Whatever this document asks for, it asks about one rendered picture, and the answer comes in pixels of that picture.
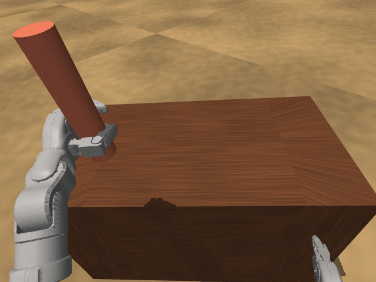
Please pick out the can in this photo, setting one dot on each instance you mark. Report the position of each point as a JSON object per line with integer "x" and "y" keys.
{"x": 45, "y": 50}

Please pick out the right robot hand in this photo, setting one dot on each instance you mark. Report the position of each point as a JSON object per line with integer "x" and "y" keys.
{"x": 324, "y": 269}

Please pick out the left robot hand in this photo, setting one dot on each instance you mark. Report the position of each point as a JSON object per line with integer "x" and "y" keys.
{"x": 58, "y": 134}

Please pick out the left robot arm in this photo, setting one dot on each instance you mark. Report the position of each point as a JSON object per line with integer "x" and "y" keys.
{"x": 41, "y": 220}

